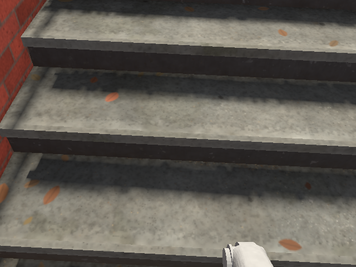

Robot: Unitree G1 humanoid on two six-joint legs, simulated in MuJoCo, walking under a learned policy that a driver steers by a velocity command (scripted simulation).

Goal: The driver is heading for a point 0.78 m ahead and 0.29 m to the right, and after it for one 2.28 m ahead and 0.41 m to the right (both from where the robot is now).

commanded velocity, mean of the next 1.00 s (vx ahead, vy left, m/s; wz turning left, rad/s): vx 0.50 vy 0.00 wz -0.57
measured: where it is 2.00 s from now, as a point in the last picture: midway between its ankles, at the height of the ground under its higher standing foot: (276, 126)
